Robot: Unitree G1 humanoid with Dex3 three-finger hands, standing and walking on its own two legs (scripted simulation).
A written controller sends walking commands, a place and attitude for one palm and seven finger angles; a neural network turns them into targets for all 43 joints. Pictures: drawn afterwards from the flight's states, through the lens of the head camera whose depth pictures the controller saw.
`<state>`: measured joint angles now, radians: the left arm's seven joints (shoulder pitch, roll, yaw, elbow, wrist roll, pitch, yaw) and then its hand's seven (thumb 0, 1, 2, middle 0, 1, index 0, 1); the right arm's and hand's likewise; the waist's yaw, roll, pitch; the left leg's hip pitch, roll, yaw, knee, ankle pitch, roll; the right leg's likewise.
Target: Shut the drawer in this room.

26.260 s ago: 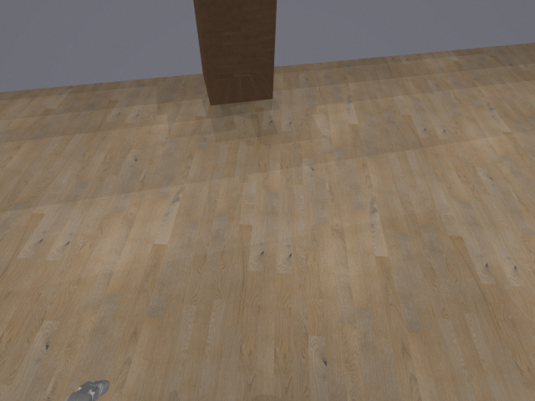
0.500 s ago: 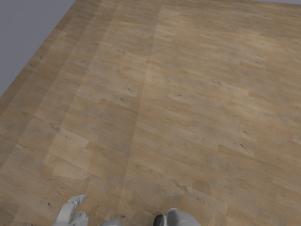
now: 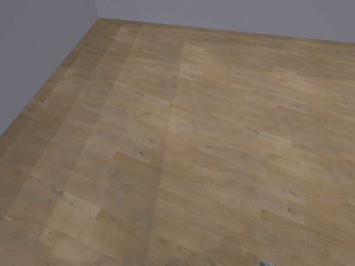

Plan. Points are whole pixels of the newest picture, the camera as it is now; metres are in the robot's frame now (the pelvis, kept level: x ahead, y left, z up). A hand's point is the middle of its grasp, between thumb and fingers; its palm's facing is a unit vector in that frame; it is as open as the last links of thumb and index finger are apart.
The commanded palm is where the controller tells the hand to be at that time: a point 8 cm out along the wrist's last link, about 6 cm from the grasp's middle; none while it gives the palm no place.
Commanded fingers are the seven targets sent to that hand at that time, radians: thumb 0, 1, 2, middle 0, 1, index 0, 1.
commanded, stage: turn to face it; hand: left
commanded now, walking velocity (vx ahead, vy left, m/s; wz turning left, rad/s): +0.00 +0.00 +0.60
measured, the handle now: out of the picture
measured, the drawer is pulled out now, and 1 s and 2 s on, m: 0.26 0.26 0.26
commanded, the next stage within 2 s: none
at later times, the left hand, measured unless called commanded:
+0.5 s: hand out of the picture +0.11 +0.22 -0.15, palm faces +0.21 -0.94 -0.25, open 7.4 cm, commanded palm none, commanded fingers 0.00 0.90 0.90 -0.20 -0.30 -0.20 -0.30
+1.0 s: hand out of the picture -0.06 +0.11 -0.14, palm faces +0.55 -0.78 -0.29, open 7.4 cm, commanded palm none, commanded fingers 0.00 0.90 0.90 -0.20 -0.30 -0.20 -0.30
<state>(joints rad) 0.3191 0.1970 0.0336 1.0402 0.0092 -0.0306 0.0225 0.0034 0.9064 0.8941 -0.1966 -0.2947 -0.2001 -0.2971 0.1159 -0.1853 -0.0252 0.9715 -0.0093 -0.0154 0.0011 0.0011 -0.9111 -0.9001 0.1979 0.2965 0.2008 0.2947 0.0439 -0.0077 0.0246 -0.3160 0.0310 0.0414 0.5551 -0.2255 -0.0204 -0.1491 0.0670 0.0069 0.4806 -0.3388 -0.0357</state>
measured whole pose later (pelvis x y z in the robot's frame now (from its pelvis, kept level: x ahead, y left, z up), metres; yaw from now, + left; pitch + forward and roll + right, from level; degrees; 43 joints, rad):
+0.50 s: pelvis +0.01 -0.01 +0.01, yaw +13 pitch +3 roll -1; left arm 0.04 0.24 0.07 0.93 0.00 0.04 0.02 0.00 0.91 0.89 -0.19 -0.29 -0.20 -0.30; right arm 0.30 -0.19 -0.07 0.99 -0.03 0.04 0.00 0.00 -0.91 -0.90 0.20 0.30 0.21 0.30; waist -0.07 0.01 0.07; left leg -0.32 -0.07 -0.16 0.44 -0.16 0.03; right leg -0.41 -0.01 0.04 0.85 -0.44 0.08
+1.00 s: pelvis +0.01 -0.07 +0.01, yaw +33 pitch +0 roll +3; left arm 0.27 0.17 0.03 0.93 0.02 0.00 0.02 0.00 0.91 0.89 -0.20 -0.30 -0.20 -0.30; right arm 0.14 -0.30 -0.10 0.96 -0.02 0.10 0.02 0.00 -0.91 -0.90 0.20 0.30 0.20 0.29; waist 0.01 0.02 0.10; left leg -0.46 0.05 -0.01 1.09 -0.39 -0.10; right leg -0.17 -0.11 -0.23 0.50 -0.32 -0.04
